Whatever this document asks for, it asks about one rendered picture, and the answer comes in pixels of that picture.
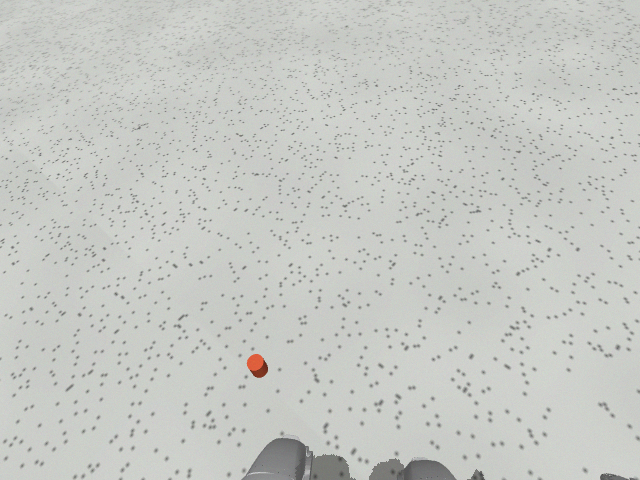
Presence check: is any tin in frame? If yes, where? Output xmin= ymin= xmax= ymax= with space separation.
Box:
xmin=247 ymin=354 xmax=268 ymax=378

